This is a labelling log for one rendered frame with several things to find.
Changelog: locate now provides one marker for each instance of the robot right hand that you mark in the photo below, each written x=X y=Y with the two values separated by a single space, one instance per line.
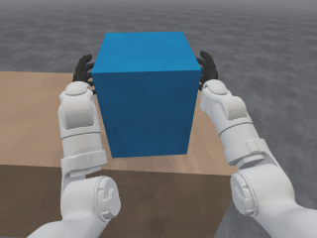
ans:
x=208 y=70

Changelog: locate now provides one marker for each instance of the pedestal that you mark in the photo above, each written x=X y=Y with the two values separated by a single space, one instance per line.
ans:
x=169 y=196

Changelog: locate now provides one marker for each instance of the right robot upper arm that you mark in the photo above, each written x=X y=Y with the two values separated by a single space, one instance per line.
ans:
x=265 y=193

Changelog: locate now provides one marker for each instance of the robot right forearm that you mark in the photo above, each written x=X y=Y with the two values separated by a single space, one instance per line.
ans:
x=242 y=144

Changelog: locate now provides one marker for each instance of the carton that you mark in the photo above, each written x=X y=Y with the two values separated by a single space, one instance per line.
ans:
x=146 y=85

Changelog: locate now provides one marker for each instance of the robot left forearm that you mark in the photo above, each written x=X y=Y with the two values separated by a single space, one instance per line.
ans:
x=80 y=133

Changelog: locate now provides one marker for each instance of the left robot upper arm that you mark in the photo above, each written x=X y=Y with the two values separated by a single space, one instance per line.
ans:
x=87 y=206

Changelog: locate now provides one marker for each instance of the robot left hand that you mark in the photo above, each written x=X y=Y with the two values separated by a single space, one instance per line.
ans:
x=81 y=71

